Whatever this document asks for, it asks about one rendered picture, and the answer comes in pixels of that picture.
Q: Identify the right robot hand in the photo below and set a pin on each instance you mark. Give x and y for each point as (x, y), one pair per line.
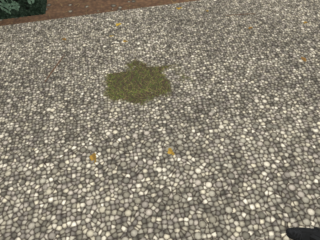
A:
(303, 233)

